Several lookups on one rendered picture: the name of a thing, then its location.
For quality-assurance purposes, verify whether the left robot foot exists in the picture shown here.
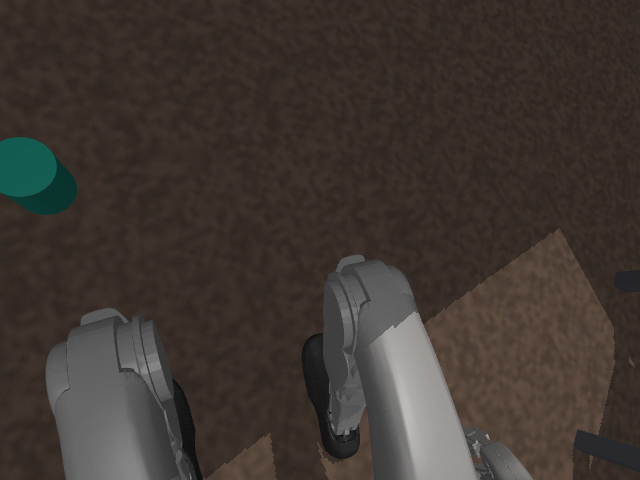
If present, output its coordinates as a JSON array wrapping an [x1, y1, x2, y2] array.
[[172, 379, 203, 480]]

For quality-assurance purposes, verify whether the right robot hand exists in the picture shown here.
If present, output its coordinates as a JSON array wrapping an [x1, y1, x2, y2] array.
[[462, 426, 533, 480]]

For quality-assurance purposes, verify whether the can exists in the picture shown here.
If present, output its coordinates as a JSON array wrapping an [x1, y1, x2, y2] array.
[[0, 137, 77, 215]]

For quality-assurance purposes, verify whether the right robot foot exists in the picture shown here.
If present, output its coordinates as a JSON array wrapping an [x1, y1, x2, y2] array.
[[302, 333, 360, 459]]

